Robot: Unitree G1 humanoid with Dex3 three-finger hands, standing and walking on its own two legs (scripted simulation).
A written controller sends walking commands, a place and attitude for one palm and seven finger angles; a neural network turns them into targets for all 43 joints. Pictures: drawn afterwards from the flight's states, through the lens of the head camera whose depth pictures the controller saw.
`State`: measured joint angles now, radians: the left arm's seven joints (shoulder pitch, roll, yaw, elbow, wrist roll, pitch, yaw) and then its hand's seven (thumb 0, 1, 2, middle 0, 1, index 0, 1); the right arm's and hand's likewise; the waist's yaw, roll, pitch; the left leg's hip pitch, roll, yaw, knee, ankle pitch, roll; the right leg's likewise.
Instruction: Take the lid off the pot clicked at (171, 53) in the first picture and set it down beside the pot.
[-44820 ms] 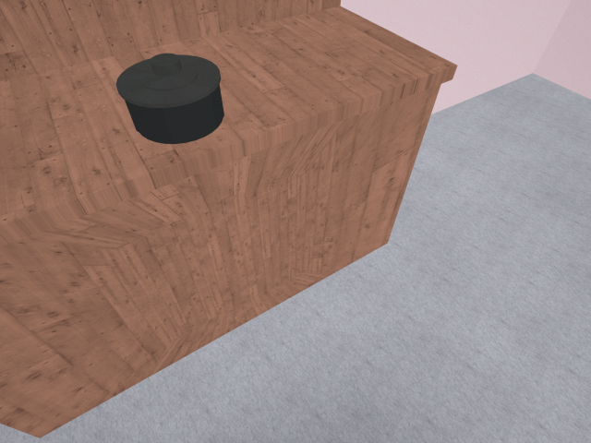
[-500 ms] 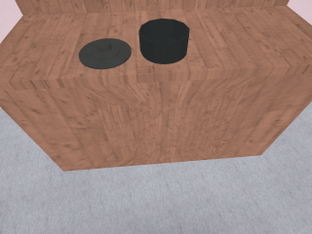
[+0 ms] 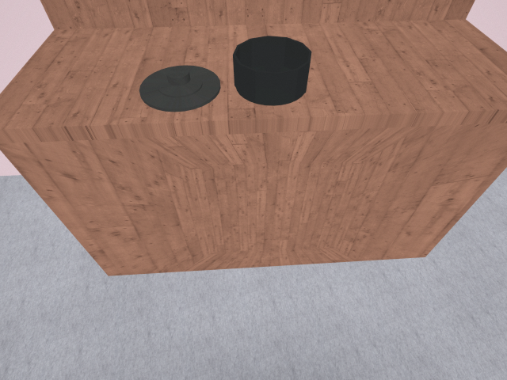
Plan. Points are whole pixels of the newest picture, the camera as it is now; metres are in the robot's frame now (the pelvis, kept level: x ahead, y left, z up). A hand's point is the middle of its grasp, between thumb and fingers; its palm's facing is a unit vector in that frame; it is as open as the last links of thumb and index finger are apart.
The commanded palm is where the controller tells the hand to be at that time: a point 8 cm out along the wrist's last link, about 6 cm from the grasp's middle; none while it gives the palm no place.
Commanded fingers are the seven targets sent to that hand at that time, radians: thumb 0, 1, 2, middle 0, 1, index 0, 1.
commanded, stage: let the arm hang, fingers relaxed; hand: left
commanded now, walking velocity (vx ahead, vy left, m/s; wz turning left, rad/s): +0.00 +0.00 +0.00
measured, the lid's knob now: (178, 76) +0.75 +0.21 +0.08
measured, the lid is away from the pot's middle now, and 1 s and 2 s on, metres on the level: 0.23 0.23 0.23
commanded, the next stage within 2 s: look to check the result in 0.80 s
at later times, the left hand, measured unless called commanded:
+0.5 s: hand out of the picture -0.04 +0.16 -0.18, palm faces +0.03 -0.98 -0.18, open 7.3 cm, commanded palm none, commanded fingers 0.00 0.90 0.90 -0.20 -0.30 -0.20 -0.30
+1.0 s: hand out of the picture -0.05 +0.17 -0.18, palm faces +0.03 -0.98 -0.18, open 7.3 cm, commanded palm none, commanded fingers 0.00 0.90 0.90 -0.20 -0.30 -0.20 -0.30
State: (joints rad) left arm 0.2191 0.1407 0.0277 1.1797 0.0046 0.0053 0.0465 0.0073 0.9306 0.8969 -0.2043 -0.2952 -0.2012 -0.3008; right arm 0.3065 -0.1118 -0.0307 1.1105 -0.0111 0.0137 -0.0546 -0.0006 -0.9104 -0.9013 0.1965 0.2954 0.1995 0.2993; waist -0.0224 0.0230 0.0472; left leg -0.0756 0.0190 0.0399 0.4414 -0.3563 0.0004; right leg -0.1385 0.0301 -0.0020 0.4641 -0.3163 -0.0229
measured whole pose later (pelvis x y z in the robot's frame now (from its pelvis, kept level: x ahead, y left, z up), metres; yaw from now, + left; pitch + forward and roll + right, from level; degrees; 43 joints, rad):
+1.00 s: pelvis -0.04 +0.00 +0.00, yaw +0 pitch -1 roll +0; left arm 0.25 0.12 0.02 1.19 0.01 0.00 0.04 0.02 0.92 0.90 -0.20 -0.30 -0.20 -0.30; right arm 0.31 -0.10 -0.03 1.12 -0.01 0.00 -0.05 0.00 -0.91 -0.90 0.20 0.30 0.20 0.30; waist -0.02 0.01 0.05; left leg -0.14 0.01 0.04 0.45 -0.29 0.01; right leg -0.19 0.02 0.00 0.45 -0.24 -0.02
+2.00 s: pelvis -0.05 -0.01 +0.00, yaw +1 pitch -1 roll +0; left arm 0.26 0.12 0.02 1.18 0.01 0.00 0.04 0.01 0.92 0.90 -0.20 -0.30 -0.20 -0.30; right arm 0.31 -0.11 -0.02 1.13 -0.01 0.01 -0.05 0.00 -0.91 -0.90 0.20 0.30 0.20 0.30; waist -0.02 0.01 0.04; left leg -0.14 0.02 0.03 0.44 -0.28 -0.01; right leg -0.19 0.03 -0.01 0.44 -0.23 -0.03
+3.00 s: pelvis -0.05 -0.01 +0.00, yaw +1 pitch -1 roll +0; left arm 0.26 0.13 0.02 1.17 0.01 -0.01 0.04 0.02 0.93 0.90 -0.20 -0.30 -0.20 -0.30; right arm 0.30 -0.11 -0.02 1.13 -0.01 0.00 -0.05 0.00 -0.91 -0.90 0.20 0.30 0.20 0.30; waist -0.02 0.01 0.04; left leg -0.14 0.02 0.02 0.43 -0.27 -0.01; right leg -0.18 0.03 -0.02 0.43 -0.23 -0.03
